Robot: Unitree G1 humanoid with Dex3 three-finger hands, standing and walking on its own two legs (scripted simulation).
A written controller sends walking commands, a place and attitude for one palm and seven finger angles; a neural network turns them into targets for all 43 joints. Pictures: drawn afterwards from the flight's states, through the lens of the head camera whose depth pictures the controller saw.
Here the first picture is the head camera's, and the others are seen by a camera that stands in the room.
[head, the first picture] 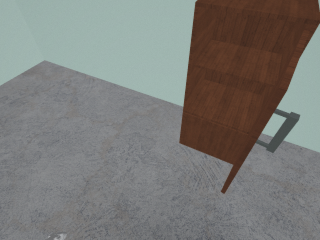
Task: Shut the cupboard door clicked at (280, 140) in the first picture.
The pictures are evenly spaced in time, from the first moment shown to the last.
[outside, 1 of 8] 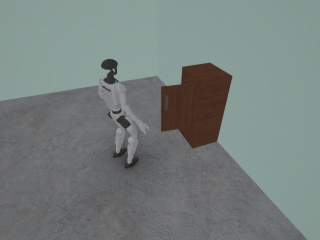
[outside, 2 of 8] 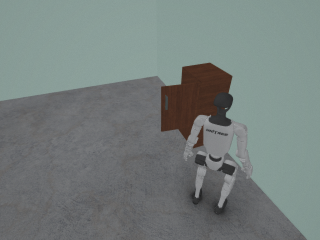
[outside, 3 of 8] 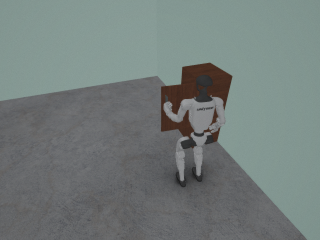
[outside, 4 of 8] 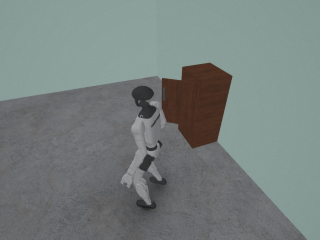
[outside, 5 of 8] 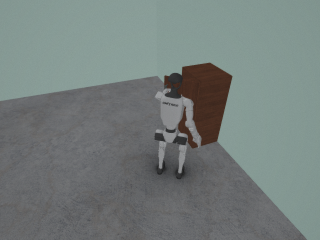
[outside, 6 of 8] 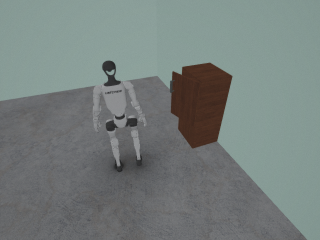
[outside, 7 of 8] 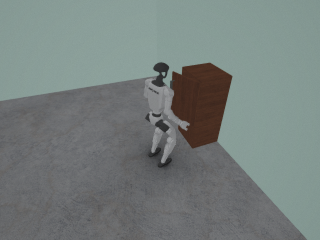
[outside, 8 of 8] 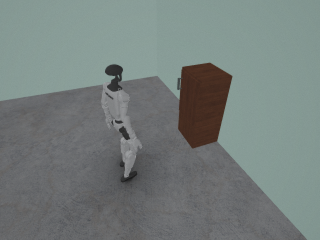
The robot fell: no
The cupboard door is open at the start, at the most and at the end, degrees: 82 82 0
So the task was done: yes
